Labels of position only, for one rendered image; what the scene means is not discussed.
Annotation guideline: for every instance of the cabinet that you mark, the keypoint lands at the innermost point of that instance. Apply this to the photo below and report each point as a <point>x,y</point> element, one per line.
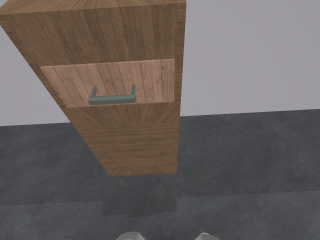
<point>127,139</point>

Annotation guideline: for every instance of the handle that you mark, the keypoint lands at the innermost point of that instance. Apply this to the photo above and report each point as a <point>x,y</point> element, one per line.
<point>112,99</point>

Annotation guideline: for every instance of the drawer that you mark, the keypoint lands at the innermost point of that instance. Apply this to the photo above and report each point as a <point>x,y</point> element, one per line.
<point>153,80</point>

